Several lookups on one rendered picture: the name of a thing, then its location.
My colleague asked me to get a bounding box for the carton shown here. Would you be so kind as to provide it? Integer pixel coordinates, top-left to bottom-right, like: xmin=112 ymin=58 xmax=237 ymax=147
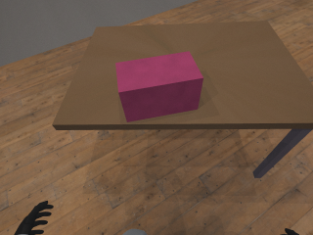
xmin=115 ymin=51 xmax=203 ymax=122

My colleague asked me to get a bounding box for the robot left hand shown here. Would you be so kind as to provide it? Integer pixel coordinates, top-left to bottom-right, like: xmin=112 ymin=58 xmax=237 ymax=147
xmin=14 ymin=201 xmax=54 ymax=235

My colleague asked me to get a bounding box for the table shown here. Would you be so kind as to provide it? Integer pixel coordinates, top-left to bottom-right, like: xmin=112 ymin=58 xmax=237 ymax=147
xmin=52 ymin=21 xmax=313 ymax=178

